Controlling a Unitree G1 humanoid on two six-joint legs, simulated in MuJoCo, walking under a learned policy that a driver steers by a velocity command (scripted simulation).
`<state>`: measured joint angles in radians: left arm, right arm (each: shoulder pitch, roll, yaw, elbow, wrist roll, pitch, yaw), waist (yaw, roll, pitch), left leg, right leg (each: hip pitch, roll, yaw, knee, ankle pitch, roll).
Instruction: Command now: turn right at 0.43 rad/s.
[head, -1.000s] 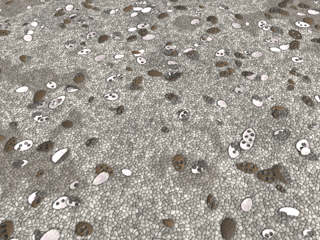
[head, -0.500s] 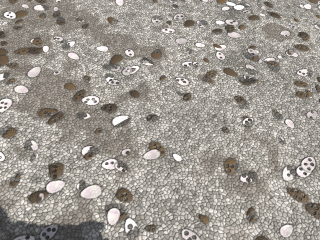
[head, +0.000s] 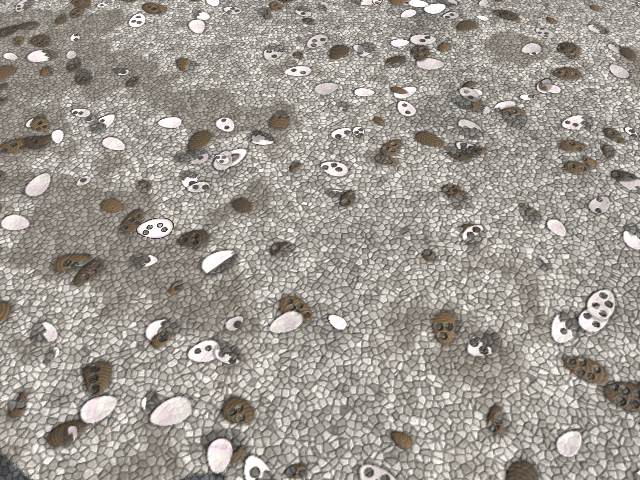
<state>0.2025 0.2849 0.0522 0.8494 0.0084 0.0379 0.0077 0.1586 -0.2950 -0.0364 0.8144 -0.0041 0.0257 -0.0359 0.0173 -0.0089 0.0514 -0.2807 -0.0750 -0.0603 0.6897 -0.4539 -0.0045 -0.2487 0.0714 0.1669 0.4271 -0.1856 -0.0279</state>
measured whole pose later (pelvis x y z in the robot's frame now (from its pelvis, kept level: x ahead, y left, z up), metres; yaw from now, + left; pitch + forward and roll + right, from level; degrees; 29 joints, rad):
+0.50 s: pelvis +0.07 +0.00 +0.00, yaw -16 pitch +1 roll +0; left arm 0.12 0.30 0.07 0.81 0.04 0.04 -0.08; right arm 0.41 -0.26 -0.03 0.88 -0.03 -0.07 -0.01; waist -0.06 -0.03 0.01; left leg 0.05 0.01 0.14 0.23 -0.30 0.02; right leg -0.55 -0.01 0.03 0.84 -0.21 0.00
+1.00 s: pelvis +0.29 -0.12 -0.01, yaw -7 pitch +0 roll -1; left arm 0.41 0.21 0.03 0.96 0.02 -0.09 0.01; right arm 0.17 -0.25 -0.05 0.87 -0.03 -0.01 0.06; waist 0.02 0.04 0.05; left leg -0.68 0.07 0.05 0.87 -0.03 0.06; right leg 0.07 0.05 -0.23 0.21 -0.31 -0.06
